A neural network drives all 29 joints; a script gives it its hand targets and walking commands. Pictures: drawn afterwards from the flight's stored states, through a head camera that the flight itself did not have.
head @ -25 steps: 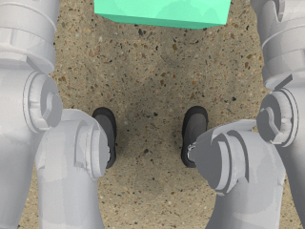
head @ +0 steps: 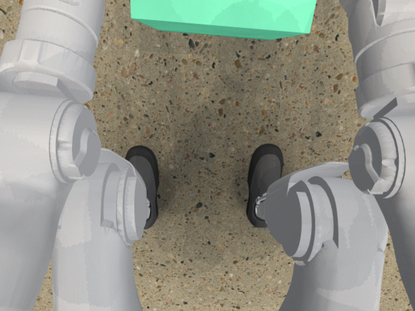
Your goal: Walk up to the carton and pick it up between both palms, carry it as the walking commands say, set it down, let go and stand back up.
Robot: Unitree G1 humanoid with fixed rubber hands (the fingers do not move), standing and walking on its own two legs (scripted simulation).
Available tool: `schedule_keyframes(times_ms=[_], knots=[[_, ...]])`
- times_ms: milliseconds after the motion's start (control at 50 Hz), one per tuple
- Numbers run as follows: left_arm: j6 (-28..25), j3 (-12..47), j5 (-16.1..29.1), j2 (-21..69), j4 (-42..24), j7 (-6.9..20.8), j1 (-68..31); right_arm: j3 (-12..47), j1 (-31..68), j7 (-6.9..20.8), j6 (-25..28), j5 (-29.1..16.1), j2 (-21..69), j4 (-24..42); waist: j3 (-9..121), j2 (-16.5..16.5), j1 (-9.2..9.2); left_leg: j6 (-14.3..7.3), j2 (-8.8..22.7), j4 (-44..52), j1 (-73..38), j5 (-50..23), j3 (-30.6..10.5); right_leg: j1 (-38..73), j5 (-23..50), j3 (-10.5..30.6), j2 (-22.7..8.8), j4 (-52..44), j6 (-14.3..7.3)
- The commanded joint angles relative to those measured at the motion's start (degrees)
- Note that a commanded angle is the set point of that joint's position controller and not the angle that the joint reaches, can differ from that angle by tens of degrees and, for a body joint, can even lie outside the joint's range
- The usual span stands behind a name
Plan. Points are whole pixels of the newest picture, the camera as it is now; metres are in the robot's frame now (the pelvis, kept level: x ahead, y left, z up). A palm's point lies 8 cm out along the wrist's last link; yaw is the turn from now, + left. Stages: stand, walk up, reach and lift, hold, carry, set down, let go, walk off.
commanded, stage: reach and lift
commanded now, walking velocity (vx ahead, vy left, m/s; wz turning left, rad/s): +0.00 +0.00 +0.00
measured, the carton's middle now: out of the picture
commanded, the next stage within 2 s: none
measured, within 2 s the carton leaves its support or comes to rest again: leaves its support in 0.78 s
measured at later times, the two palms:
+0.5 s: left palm out of the picture +0.58 +0.14 -0.20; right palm out of the picture +0.57 -0.17 -0.20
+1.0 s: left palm out of the picture +0.58 +0.14 -0.15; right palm out of the picture +0.57 -0.16 -0.15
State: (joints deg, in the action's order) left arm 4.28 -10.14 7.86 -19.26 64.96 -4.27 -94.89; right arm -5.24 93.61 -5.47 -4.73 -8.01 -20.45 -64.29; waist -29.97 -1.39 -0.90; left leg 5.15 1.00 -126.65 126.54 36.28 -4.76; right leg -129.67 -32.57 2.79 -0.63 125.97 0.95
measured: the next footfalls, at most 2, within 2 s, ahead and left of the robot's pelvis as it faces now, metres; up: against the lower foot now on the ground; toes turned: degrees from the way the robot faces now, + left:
none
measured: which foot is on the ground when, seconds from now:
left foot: down 0.00-1.00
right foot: down 0.00-1.00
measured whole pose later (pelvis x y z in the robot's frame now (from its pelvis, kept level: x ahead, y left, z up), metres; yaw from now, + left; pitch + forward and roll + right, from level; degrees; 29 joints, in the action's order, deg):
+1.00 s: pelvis -0.01 +0.00 +0.00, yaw +0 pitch +31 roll +1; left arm 13.8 -10.1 7.2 -18.9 60.6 -3.9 -94.5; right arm -6.5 93.5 -7.1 -13.3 -8.1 -20.1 -61.6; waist -30.0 -0.6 -0.9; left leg 5.2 0.5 -127.5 122.7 35.9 -4.9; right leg -125.2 -32.5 3.0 -0.6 126.4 1.4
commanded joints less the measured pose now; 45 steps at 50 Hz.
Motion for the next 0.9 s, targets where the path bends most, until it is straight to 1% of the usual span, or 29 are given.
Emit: schedule_keyframes(times_ms=[0, 20, 80, 100, 120, 140, 220, 240, 340, 420, 460, 480, 500, 520, 540, 560, 580, 600, 620, 640, 660, 680, 720, 780, 800, 820, 840, 860, 880], knots=[[0.4, 8.0, -3.7, 22.2, -2.7, 7.3, -21.3, 3.5, 22.6, 6.6, 0.0, 0.2, 25.3, 3.5, 62.4, 4.0, 2.3, -1.8, -5.9, 6.9, -26.4, -19.5, 10.1, 44.7, 23.4, -4.0, 5.8, -7.0, 2.1], [1.1, 8.4, -4.8, 29.4, -2.8, 9.4, -22.0, 5.4, 25.9, 8.6, -0.5, 1.5, 31.7, 4.6, 61.1, 1.5, 1.59, -1.7, -5.7, 6.9, -23.3, -20.2, 9.4, 43.8, 24.5, -4.9, 5.9, -6.6, 2.3], [3.3, 8.9, -6.8, 40.7, -2.4, 13.6, -20.9, 5.2, 26.3, 13.2, -1.9, 0.9, 41.5, 5.7, 57.0, 5.1, 2.02, -2.3, -6.3, 6.4, -23.6, -18.8, 10.2, 38.3, 21.3, -6.0, 7.1, -6.4, 1.8], [3.1, 9.5, -5.1, 41.7, -5.6, 14.5, -21.5, 6.2, 25.6, 13.9, -2.6, 0.9, 42.8, 4.5, 57.2, 1.2, 1.69, -2.7, -6.7, 6.2, -22.9, -17.8, 9.9, 38.9, 19.9, -6.4, 6.5, -5.7, 1.6], [3.6, 10.7, -5.6, 42.3, -6.9, 15.0, -21.3, 6.5, 26.4, 14.5, -2.7, 0.2, 43.7, 6.5, 56.7, 3.4, 3.0, -2.5, -6.5, 5.1, -20.6, -19.3, 10.8, 39.7, 23.2, -5.4, 6.3, -5.4, 1.5], [3.9, 9.9, -4.5, 43.9, -6.3, 15.7, -20.6, 7.3, 26.5, 15.1, -3.1, 1.2, 44.5, 6.9, 57.4, 0.5, 2.32, -2.7, -6.7, 5.2, -20.3, -18.5, 10.7, 40.8, 22.5, -5.8, 6.2, -5.3, 1.3], [5.0, 10.4, -3.7, 47.3, -6.1, 17.7, -18.5, 6.7, 21.7, 16.3, -4.2, 0.8, 48.9, 6.2, 57.3, 2.4, 1.74, -2.8, -6.7, 4.8, -20.6, -18.1, 11.4, 41.3, 21.9, -5.5, 6.5, -5.7, 0.8], [5.0, 9.5, -4.4, 47.2, -6.3, 17.8, -18.0, 8.3, 24.8, 16.7, -4.1, -0.5, 49.2, 8.2, 56.4, 2.0, 4.84, -3.3, -6.5, 5.1, -19.6, -18.1, 11.7, 39.6, 21.3, -5.4, 6.6, -5.8, 0.8], [5.6, 11.1, -2.6, 49.8, -8.5, 18.8, -21.1, 7.9, 25.9, 17.5, -4.5, -0.2, 48.5, 8.3, 56.0, 1.2, 1.28, -3.5, -6.8, 4.6, -17.7, -17.7, 11.1, 40.1, 22.4, -5.7, 6.1, -5.3, 0.3], [5.9, 10.9, -2.7, 50.7, -7.9, 18.6, -19.8, 8.6, 25.5, 18.1, -4.8, -0.5, 51.0, 8.5, 52.8, 3.3, 2.95, -3.8, -6.9, 5.9, -18.1, -18.3, 11.1, 37.7, 22.1, -5.1, 6.5, -5.8, -0.3], [6.0, 11.9, -2.5, 51.1, -8.3, 18.6, -20.0, 8.3, 23.6, 18.0, -4.9, -0.6, 51.2, 6.6, 56.0, 3.8, 1.78, -4.2, -6.5, 5.8, -21.0, -18.8, 11.0, 37.7, 22.2, -5.7, 6.4, -5.7, -0.1], [6.0, 11.7, -2.6, 49.7, -8.0, 18.6, -20.1, 9.6, 25.5, 17.8, -5.2, -1.8, 51.5, 7.3, 55.6, 2.4, 3.42, -4.4, -6.6, 5.9, -21.3, -18.1, 10.9, 37.6, 21.0, -5.3, 6.3, -5.7, 0.1], [5.6, 13.2, -0.6, 51.4, -11.2, 18.5, -22.6, 9.9, 26.1, 17.2, -5.0, -1.2, 50.9, 8.8, 59.2, 1.3, 0.64, -4.3, -6.8, 5.6, -21.4, -18.1, 10.4, 40.7, 22.1, -6.0, 5.7, -5.4, -0.1], [5.4, 12.7, -1.4, 50.2, -12.5, 18.1, -23.0, 10.0, 27.7, 17.8, -4.9, -2.2, 53.4, 11.4, 60.9, 3.1, 3.16, -4.5, -6.8, 5.5, -23.9, -21.1, 11.1, 39.2, 23.4, -5.7, 6.8, -5.5, 0.3], [5.4, 13.6, 0.6, 51.9, -10.7, 18.2, -22.5, 11.3, 28.2, 17.0, -4.8, -2.2, 52.7, 11.4, 62.9, 0.1, 1.18, -4.3, -7.0, 5.1, -23.8, -21.0, 10.9, 41.8, 23.9, -6.2, 6.0, -5.5, 0.3], [5.4, 13.7, -0.1, 50.9, -13.5, 18.0, -24.6, 11.8, 28.9, 17.0, -4.9, -2.8, 53.7, 12.1, 64.2, 1.5, 3.57, -4.2, -6.9, 5.1, -23.3, -22.3, 11.4, 43.7, 26.3, -5.1, 6.4, -5.7, 0.0], [5.5, 13.9, -0.4, 50.5, -13.9, 17.4, -24.2, 10.6, 29.6, 16.8, -4.8, -3.1, 51.4, 13.6, 68.7, 4.3, 2.81, -4.1, -6.8, 5.6, -27.8, -23.2, 11.3, 43.8, 26.1, -6.2, 6.7, -5.2, 0.4], [5.3, 15.5, 1.8, 52.0, -17.1, 17.2, -27.6, 12.0, 30.7, 16.3, -4.6, -3.1, 52.8, 16.3, 72.9, 1.8, 1.46, -4.1, -7.3, 5.9, -27.9, -24.6, 10.9, 45.7, 27.9, -6.6, 6.5, -5.0, 0.1], [5.3, 15.5, 1.0, 50.5, -16.2, 16.9, -26.7, 12.8, 31.3, 15.9, -4.9, -3.8, 52.6, 15.7, 74.7, 2.2, 2.79, -3.9, -7.2, 5.5, -29.9, -24.3, 11.6, 48.0, 27.6, -6.2, 6.2, -5.0, 0.6], [5.6, 17.2, 2.6, 51.4, -19.5, 16.8, -28.5, 13.8, 32.8, 15.6, -4.4, -4.9, 52.1, 20.2, 81.4, 3.2, 1.72, -3.9, -7.5, 5.6, -32.6, -28.1, 11.1, 50.3, 31.7, -7.0, 6.8, -4.6, 0.8], [5.6, 17.2, 2.9, 52.4, -20.9, 16.3, -28.4, 14.4, 34.2, 15.6, -4.5, -6.5, 53.2, 20.5, 84.9, 3.7, 3.69, -3.7, -7.8, 5.8, -32.6, -29.3, 11.5, 52.5, 33.7, -6.3, 6.4, -3.6, 0.5], [6.4, 18.3, 2.7, 53.1, -17.2, 16.4, -27.0, 15.0, 33.3, 15.4, -5.0, -6.0, 52.9, 18.2, 84.9, 3.5, 3.2, -3.7, -7.2, 5.7, -32.3, -27.9, 11.8, 52.7, 32.3, -6.0, 6.2, -4.8, 0.0], [5.7, 19.7, 4.6, 51.6, -25.4, 15.2, -33.6, 16.6, 38.4, 14.5, -4.9, -7.6, 53.9, 25.2, 97.4, 0.6, 1.52, -4.3, -7.4, 6.2, -38.1, -31.2, 10.9, 58.3, 36.0, -7.0, 6.3, -3.9, 0.8], [6.5, 21.2, 6.0, 55.3, -28.8, 14.8, -35.4, 16.0, 39.4, 14.0, -5.1, -8.4, 55.0, 26.9, 103.6, 2.9, 0.78, -3.7, -8.1, 6.8, -40.5, -32.1, 11.8, 59.2, 36.5, -7.8, 6.7, -4.8, 0.2], [7.3, 20.0, 5.1, 56.1, -24.5, 14.9, -33.6, 15.2, 41.3, 13.6, -5.0, -7.4, 52.0, 27.4, 101.1, 4.5, 0.06, -3.7, -7.7, 6.6, -40.7, -30.5, 11.8, 56.2, 33.6, -7.9, 6.5, -6.2, 0.2], [7.2, 19.3, 4.6, 55.4, -27.2, 14.8, -35.0, 15.6, 42.4, 13.8, -5.1, -8.4, 53.6, 28.6, 102.1, 4.2, 1.51, -3.8, -7.4, 6.9, -41.6, -29.8, 12.3, 55.6, 31.6, -7.7, 6.7, -6.8, 0.4], [7.8, 16.9, 2.5, 54.6, -20.1, 14.9, -33.2, 13.1, 41.0, 13.8, -5.7, -6.3, 52.1, 22.9, 92.7, 2.4, 0.6, -4.0, -7.2, 7.8, -36.6, -25.2, 11.6, 51.9, 27.3, -8.3, 6.4, -7.1, 0.7], [8.5, 17.4, 2.1, 57.8, -20.0, 15.2, -31.9, 13.5, 41.3, 14.2, -5.5, -6.5, 53.2, 24.2, 95.1, 5.1, 1.84, -3.9, -7.3, 8.2, -39.9, -24.3, 12.0, 51.1, 25.2, -8.2, 6.5, -7.8, 0.2], [8.5, 16.3, 1.2, 57.6, -19.6, 15.0, -32.0, 13.2, 42.1, 14.5, -5.8, -6.7, 54.2, 23.5, 92.1, 3.8, 3.04, -3.9, -7.5, 8.9, -38.8, -22.5, 12.2, 48.9, 22.9, -8.8, 6.4, -8.2, 0.4]])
